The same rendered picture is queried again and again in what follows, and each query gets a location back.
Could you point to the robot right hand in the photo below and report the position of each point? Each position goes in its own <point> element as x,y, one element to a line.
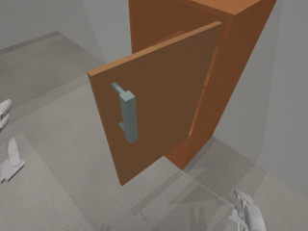
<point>248,218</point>

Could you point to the cupboard door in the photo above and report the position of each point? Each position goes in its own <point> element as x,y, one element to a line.
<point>167,80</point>

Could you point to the handle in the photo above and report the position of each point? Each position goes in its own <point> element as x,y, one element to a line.
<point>129,113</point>

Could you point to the robot left hand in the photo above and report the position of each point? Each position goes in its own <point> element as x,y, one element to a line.
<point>11,166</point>

